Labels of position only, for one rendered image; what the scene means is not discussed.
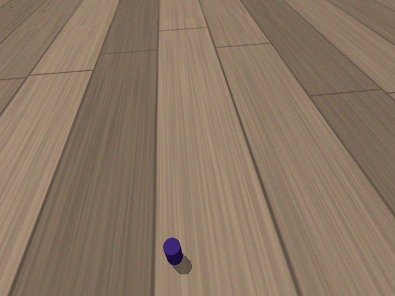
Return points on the can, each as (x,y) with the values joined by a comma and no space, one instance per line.
(173,251)

